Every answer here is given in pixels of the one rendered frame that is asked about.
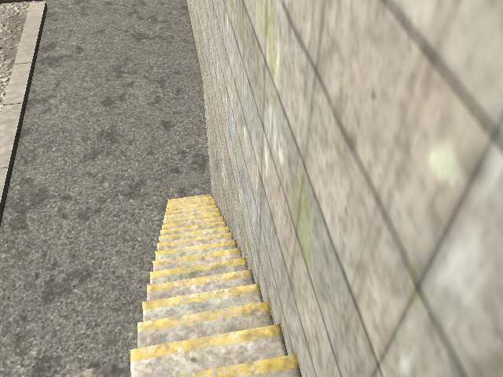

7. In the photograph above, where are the stairs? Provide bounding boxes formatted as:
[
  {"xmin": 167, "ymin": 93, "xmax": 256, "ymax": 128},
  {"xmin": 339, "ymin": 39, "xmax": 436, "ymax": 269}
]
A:
[{"xmin": 130, "ymin": 194, "xmax": 302, "ymax": 377}]

